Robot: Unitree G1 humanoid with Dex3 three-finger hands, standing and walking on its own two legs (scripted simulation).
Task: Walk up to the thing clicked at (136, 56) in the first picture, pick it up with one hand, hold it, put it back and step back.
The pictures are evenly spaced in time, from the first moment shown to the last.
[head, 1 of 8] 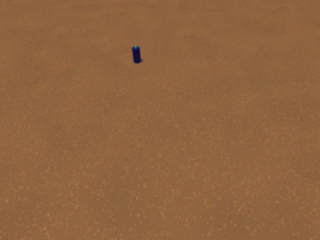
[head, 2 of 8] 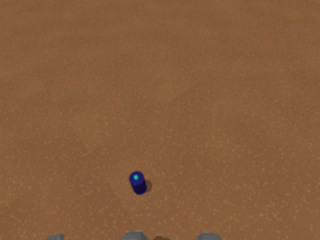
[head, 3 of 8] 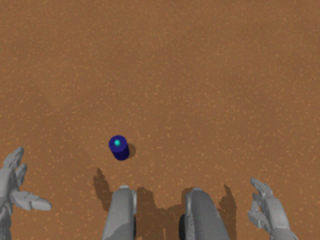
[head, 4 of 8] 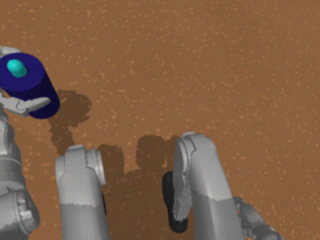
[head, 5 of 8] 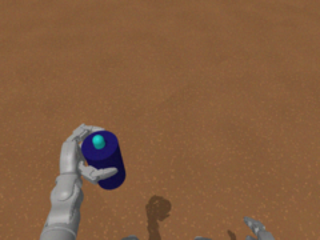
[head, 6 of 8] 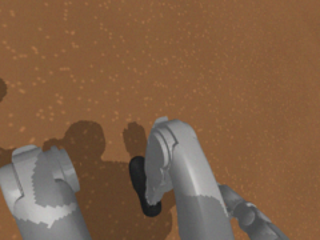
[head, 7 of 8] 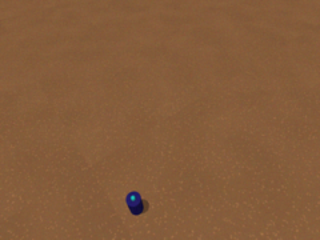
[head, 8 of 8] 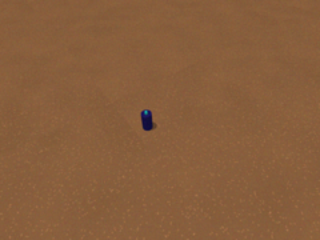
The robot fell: no
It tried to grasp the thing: yes
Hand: left
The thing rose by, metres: 0.65
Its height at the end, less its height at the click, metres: +0.00
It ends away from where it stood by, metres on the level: 0.03
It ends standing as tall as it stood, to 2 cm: yes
